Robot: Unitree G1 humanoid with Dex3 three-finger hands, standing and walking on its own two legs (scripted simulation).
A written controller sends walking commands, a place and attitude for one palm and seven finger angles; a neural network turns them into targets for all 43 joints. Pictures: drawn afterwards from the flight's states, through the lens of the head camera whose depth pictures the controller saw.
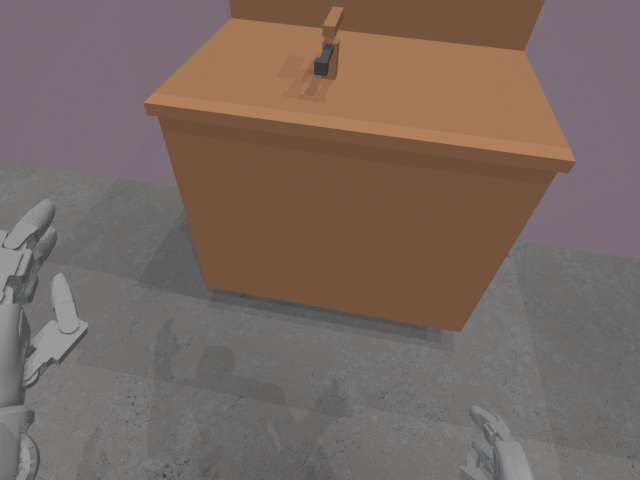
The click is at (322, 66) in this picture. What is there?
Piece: tap's lever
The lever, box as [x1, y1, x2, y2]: [314, 57, 328, 75]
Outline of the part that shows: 316,57 314,61 314,74 326,75 328,59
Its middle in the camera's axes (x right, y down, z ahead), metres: +0.00 -0.37 +0.84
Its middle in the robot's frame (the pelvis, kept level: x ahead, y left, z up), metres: +0.89 +0.06 +0.12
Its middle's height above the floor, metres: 0.89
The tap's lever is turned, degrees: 0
